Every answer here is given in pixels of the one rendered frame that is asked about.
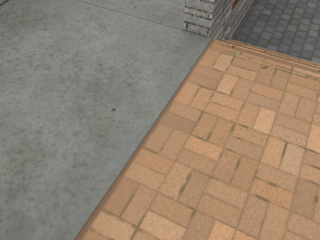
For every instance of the stairs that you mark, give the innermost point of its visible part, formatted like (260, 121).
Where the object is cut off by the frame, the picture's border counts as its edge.
(272, 53)

